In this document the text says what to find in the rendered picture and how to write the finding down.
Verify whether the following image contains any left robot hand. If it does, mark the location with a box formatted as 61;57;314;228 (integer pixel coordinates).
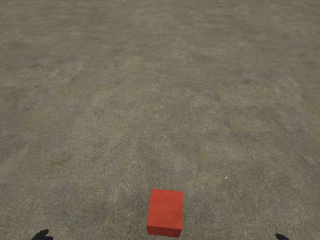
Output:
31;229;54;240

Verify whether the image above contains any carton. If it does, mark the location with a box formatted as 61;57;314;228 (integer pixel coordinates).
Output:
146;188;183;238

